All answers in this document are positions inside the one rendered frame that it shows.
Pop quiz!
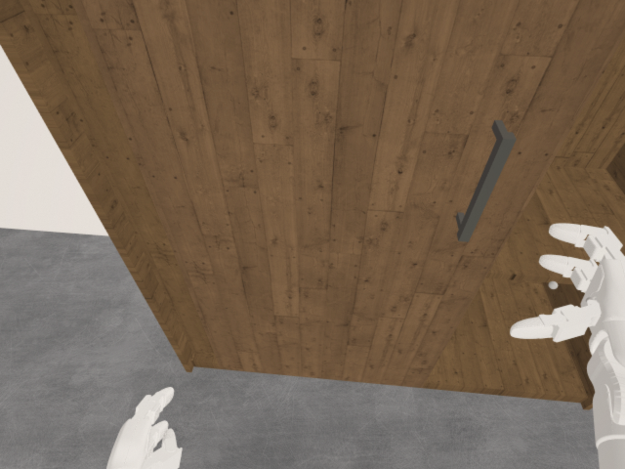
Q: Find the right robot forearm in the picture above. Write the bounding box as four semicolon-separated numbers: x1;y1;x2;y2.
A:
587;320;625;469

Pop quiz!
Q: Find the robot right hand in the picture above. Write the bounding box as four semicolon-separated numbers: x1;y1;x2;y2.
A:
510;223;625;342

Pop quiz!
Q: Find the wardrobe door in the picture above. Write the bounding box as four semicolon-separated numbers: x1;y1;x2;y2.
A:
20;0;215;356
71;0;625;388

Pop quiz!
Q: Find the robot left hand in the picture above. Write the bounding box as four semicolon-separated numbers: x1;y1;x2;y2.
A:
106;387;183;469

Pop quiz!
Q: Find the handle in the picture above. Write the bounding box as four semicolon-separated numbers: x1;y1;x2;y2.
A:
456;120;516;242

